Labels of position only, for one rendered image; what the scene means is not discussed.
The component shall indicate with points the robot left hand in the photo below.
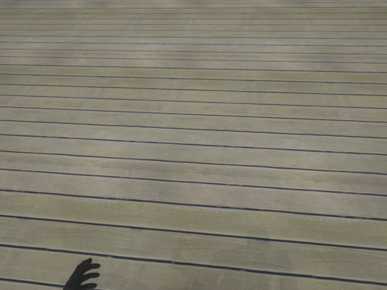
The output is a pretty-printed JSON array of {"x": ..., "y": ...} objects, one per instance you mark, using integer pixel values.
[{"x": 74, "y": 283}]

